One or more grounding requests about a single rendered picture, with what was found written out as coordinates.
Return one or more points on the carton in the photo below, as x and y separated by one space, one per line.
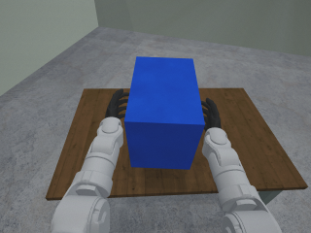
163 120

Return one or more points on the right robot hand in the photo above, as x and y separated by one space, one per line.
212 117

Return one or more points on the right robot forearm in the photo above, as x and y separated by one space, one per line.
236 194

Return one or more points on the left robot hand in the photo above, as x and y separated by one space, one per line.
113 108

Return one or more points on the robot right upper arm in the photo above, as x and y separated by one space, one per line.
258 221

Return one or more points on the robot left upper arm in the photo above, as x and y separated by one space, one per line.
82 214

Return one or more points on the table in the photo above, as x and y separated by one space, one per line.
266 164

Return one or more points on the left robot forearm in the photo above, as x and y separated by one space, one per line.
95 177

